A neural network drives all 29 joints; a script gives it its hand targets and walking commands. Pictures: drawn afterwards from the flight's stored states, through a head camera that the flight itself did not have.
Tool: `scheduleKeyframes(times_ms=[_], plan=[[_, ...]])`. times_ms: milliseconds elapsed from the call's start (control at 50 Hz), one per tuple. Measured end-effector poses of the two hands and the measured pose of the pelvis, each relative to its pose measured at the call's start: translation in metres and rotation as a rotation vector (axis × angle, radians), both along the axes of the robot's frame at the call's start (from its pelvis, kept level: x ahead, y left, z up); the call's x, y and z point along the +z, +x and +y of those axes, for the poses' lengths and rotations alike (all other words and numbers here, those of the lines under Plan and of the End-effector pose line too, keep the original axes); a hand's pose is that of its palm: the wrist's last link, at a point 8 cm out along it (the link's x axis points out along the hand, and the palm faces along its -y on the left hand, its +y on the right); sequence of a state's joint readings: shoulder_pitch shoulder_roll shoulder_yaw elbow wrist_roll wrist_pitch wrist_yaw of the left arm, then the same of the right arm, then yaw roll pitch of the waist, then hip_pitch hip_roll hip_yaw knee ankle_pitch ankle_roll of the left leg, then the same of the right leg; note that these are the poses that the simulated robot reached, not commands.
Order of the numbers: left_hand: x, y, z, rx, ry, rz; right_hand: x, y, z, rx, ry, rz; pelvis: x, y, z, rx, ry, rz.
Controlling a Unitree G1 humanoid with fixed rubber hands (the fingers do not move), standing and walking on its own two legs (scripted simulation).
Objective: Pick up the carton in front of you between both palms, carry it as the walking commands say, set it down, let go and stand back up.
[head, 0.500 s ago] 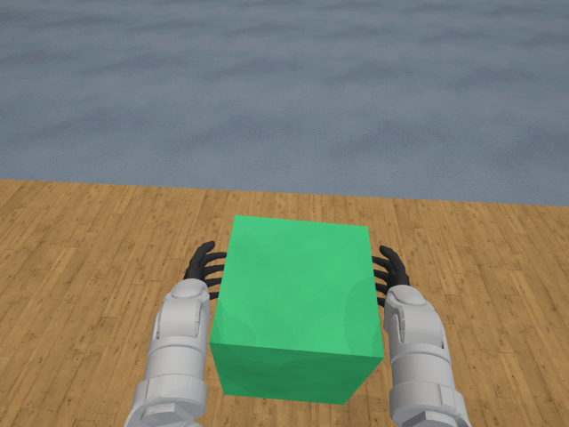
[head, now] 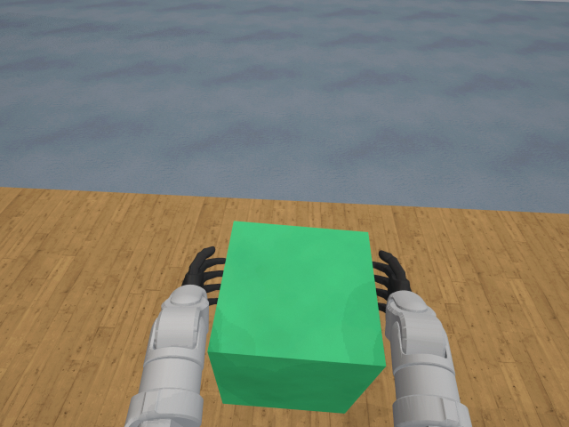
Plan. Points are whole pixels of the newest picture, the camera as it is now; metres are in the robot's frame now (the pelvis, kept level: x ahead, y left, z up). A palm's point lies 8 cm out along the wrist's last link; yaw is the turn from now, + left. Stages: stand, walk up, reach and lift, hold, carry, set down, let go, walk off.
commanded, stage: reach and lift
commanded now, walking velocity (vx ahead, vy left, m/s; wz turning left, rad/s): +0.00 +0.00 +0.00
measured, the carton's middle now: (292, 322) +0.29 +0.00 -0.05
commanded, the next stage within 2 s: hold in 0.20 s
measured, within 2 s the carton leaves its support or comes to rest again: neither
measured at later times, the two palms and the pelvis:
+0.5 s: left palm (191, 297) +0.28 +0.15 +0.05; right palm (404, 304) +0.28 -0.15 +0.05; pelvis -0.01 +0.00 +0.00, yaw +0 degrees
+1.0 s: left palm (191, 293) +0.28 +0.15 +0.05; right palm (403, 300) +0.28 -0.15 +0.05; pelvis -0.01 +0.00 +0.00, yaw +0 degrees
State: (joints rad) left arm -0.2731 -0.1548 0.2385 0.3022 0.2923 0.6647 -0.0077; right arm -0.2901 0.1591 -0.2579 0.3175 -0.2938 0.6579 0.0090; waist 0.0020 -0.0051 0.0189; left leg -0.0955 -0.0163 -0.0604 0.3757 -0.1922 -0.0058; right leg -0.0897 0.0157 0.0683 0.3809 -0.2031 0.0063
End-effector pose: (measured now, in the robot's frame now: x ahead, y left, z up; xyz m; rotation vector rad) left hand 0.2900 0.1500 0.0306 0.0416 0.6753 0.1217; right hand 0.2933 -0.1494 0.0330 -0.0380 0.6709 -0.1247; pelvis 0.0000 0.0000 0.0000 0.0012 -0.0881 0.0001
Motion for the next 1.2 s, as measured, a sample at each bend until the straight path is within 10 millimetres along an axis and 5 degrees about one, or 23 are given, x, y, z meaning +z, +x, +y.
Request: scheduleKeyframes(times_ms=[380,700,1200], plan=[[0.020,-0.010,-0.002,-0.002,0.001,-0.034,0.020,-0.011,-0.001,0.000,-0.001,-0.034,0.002,-0.001,-0.001,0.001,0.000,-0.037],[0.019,-0.015,-0.001,0.011,-0.016,-0.018,0.019,-0.016,-0.001,-0.012,0.016,-0.019,-0.001,-0.015,-0.001,0.000,0.000,-0.056],[0.018,-0.010,-0.001,-0.003,0.001,-0.010,0.018,-0.011,-0.001,-0.001,-0.002,-0.011,0.001,-0.003,0.000,0.000,0.000,-0.050]])
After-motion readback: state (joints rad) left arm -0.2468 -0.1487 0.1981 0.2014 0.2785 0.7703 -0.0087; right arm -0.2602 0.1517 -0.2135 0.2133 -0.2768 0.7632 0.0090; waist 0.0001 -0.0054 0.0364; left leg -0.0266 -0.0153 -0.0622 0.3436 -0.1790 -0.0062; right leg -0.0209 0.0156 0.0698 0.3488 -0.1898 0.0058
